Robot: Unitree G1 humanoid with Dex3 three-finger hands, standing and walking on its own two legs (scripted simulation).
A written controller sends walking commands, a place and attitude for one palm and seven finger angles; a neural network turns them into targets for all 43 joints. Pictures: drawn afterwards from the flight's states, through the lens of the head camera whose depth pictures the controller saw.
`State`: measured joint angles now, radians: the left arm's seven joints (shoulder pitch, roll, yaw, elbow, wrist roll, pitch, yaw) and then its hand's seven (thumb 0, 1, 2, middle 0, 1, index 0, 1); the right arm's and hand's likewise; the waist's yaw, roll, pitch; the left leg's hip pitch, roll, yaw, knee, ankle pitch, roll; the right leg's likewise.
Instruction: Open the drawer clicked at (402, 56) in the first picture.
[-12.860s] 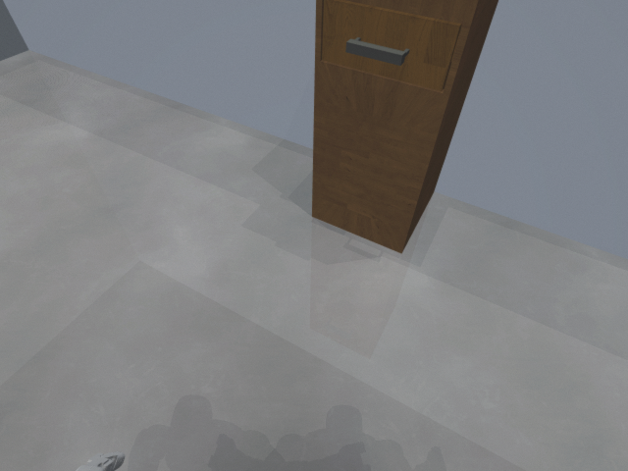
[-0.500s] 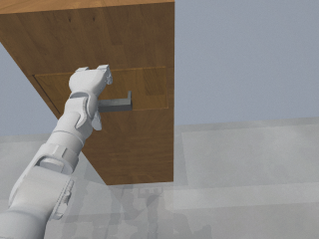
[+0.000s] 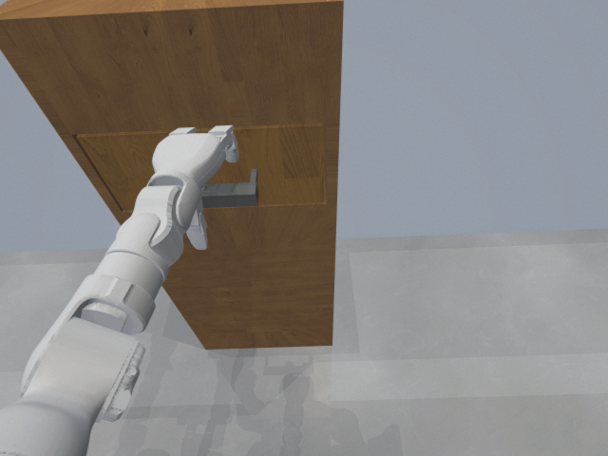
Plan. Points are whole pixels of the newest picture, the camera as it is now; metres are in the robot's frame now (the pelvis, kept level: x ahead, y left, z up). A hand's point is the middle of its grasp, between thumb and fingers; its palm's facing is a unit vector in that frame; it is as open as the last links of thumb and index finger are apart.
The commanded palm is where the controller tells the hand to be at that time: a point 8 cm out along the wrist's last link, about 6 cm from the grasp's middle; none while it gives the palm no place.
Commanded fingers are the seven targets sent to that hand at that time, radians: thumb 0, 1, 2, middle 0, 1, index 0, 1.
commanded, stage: move the hooked fingers above the handle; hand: left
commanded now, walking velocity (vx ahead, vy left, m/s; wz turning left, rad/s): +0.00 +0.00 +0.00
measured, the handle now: (209, 186) +0.53 +0.17 +0.05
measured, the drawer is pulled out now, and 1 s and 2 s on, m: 0.00 0.00 0.00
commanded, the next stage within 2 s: lower the fingers behind the handle in 1.80 s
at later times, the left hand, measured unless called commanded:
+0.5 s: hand (205, 178) +0.47 +0.15 +0.11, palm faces +0.03 -0.07 -1.00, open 13.8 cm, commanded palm +0.45 +0.18 +0.17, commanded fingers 0.00 -0.50 0.30 -0.30 -1.20 -0.30 -1.20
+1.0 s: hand (190, 177) +0.48 +0.17 +0.11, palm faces +0.03 -0.03 -1.00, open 13.8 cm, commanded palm +0.45 +0.17 +0.17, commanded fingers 0.00 -0.50 0.30 -0.30 -1.20 -0.30 -1.20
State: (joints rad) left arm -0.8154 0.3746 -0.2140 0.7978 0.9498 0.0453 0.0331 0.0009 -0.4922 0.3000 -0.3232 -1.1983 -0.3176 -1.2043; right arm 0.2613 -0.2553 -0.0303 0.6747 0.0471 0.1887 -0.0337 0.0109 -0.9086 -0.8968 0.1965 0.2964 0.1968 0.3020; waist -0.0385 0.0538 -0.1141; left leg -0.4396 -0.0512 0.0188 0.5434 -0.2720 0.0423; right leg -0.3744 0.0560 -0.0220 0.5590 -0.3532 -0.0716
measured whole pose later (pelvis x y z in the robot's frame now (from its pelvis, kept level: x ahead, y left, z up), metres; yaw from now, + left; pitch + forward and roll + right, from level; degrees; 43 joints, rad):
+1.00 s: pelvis +0.00 +0.01 +0.00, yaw -1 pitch +11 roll +1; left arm -0.84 0.37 -0.16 0.89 0.99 0.14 0.16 0.00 -0.49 0.30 -0.32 -1.20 -0.32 -1.21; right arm 0.26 -0.25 -0.04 0.69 0.05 0.18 -0.02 0.01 -0.91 -0.90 0.20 0.30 0.20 0.30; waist -0.05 0.06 -0.13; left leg -0.47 -0.05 0.04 0.56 -0.29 0.05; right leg -0.41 0.06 0.00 0.57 -0.36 -0.06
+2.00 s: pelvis +0.00 +0.00 +0.00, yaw +0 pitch +9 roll +1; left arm -0.77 0.35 -0.22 0.77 0.96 0.10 0.06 0.00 -0.49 0.30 -0.32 -1.20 -0.32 -1.20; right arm 0.24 -0.26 -0.04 0.67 0.06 0.19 -0.03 0.01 -0.91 -0.90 0.20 0.30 0.20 0.30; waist -0.03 0.06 -0.13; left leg -0.43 -0.05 0.02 0.54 -0.28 0.04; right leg -0.36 0.06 -0.02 0.56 -0.35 -0.07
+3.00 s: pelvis +0.00 +0.01 -0.01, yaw -1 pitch +15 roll +0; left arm -0.81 0.30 -0.18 1.00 1.03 0.12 0.29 0.00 -0.49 0.30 -0.32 -1.20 -0.31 -1.20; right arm 0.28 -0.24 -0.05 0.69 0.03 0.15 -0.01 0.01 -0.91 -0.90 0.20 0.30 0.20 0.30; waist -0.08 0.05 -0.16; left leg -0.60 -0.04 0.03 0.66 -0.32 0.05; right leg -0.53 0.07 -0.01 0.66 -0.39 -0.07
